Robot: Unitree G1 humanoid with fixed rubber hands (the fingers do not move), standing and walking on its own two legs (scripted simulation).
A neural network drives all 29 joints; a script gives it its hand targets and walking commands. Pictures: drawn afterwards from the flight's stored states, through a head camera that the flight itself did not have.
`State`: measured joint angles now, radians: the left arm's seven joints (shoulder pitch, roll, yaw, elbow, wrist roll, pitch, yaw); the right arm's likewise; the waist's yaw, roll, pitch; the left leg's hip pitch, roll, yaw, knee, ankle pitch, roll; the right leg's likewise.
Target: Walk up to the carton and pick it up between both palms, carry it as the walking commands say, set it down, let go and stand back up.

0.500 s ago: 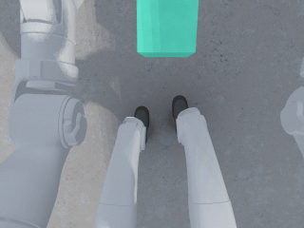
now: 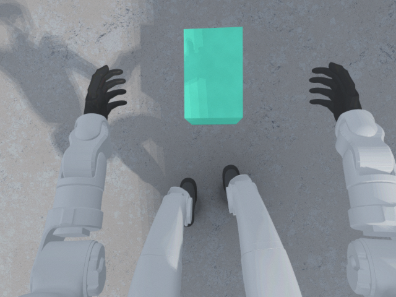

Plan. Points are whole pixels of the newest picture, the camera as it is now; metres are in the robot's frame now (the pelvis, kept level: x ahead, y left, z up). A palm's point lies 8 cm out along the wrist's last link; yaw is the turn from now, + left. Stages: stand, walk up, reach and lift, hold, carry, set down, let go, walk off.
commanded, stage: let go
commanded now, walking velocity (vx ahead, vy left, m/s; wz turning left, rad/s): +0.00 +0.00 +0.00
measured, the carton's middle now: (213, 83) +0.57 -0.03 -0.58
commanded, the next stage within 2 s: stand in 1.00 s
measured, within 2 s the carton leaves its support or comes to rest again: neither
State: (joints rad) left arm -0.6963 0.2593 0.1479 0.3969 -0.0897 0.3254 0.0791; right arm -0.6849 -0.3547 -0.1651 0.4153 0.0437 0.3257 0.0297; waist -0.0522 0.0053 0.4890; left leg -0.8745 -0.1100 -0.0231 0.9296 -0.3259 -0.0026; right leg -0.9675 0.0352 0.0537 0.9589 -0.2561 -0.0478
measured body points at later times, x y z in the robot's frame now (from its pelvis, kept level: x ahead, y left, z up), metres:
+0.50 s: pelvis +0.06 +0.01 +0.05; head +0.11 -0.01 +0.50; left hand +0.27 +0.24 -0.02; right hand +0.22 -0.24 -0.03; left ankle +0.07 +0.12 -0.67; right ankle +0.11 -0.08 -0.67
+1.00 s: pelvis +0.09 +0.01 +0.06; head +0.12 -0.01 +0.51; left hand +0.28 +0.25 -0.01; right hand +0.25 -0.24 -0.02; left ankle +0.07 +0.12 -0.67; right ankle +0.11 -0.08 -0.67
